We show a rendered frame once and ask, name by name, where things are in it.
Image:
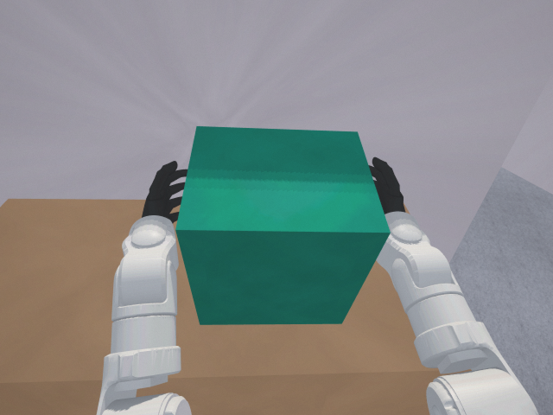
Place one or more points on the robot right hand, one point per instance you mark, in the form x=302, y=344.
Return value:
x=387, y=187

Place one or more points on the robot right forearm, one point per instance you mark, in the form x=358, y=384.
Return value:
x=447, y=334

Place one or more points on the pedestal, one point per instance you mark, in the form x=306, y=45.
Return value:
x=58, y=259

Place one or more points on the robot left forearm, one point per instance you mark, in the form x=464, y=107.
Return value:
x=144, y=306

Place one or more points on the robot left upper arm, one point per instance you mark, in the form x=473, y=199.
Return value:
x=159, y=404

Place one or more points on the carton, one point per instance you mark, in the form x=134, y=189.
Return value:
x=278, y=226

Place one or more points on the robot right upper arm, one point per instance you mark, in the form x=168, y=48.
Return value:
x=488, y=391

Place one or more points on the robot left hand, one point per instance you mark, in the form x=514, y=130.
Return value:
x=158, y=201

